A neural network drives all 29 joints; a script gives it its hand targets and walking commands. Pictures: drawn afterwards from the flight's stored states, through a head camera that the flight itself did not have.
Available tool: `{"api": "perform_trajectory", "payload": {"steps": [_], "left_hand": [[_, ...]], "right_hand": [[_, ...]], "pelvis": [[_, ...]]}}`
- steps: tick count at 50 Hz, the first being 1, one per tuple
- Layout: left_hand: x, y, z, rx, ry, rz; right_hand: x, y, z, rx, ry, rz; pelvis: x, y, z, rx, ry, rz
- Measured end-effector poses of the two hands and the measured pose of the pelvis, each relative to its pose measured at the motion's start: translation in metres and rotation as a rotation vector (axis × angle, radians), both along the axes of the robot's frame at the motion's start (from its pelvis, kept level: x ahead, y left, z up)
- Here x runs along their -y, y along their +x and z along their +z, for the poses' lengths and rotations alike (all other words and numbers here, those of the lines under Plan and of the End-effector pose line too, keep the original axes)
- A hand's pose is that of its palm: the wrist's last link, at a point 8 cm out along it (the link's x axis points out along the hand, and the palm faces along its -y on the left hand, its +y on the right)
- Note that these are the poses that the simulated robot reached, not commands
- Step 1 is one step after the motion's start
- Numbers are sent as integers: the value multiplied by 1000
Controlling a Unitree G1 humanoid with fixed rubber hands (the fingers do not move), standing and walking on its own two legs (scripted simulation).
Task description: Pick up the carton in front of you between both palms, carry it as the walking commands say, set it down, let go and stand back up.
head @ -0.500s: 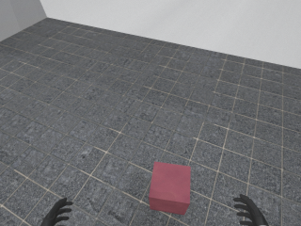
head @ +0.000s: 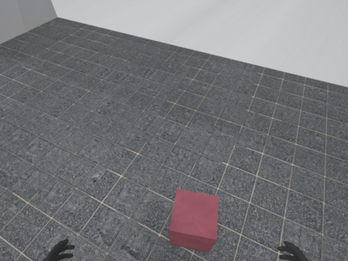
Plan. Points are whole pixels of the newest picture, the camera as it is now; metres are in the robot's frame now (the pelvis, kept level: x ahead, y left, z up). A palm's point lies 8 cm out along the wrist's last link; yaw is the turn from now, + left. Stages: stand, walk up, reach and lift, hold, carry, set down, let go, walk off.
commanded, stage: stand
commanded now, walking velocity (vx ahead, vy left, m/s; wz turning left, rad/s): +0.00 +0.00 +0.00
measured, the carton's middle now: (193, 221) +0.42 -0.09 -0.65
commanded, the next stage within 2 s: none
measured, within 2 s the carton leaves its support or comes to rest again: neither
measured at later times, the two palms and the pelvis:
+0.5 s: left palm out of the picture +0.09 +0.30 -0.09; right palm out of the picture +0.08 -0.30 -0.10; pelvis -0.02 +0.00 +0.01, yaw -1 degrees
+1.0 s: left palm out of the picture +0.08 +0.31 -0.09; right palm out of the picture +0.06 -0.30 -0.10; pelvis -0.02 +0.00 +0.01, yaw -1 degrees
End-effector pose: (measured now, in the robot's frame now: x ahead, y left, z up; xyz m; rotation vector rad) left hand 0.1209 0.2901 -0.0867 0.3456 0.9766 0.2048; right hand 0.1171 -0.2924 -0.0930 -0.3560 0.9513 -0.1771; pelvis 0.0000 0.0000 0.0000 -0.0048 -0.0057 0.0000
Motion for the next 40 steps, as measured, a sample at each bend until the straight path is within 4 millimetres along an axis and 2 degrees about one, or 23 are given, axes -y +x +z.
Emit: {"api": "perform_trajectory", "payload": {"steps": [11,28,40], "left_hand": [[-12,-10,5,-15,20,10],[-15,-34,-2,-75,11,13],[-19,-41,-1,-105,22,18]], "right_hand": [[-4,-16,-5,-27,8,-8],[6,-47,-5,-90,-8,-30],[8,-59,-9,-129,-3,-45]], "pelvis": [[-4,-8,2,17,4,-7],[-4,-23,5,34,8,-18],[-5,-25,7,38,8,-23]]}}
